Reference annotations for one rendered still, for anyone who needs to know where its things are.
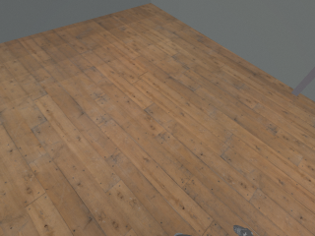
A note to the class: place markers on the panel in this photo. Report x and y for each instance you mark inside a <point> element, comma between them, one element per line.
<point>304,83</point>

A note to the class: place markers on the right robot hand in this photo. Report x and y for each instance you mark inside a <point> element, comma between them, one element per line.
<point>241,231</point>

